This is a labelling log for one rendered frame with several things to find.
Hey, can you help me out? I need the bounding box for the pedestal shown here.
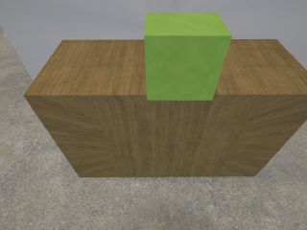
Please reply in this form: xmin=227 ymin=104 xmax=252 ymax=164
xmin=23 ymin=39 xmax=307 ymax=177

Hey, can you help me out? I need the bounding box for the carton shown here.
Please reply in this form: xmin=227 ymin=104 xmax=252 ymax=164
xmin=144 ymin=12 xmax=232 ymax=101

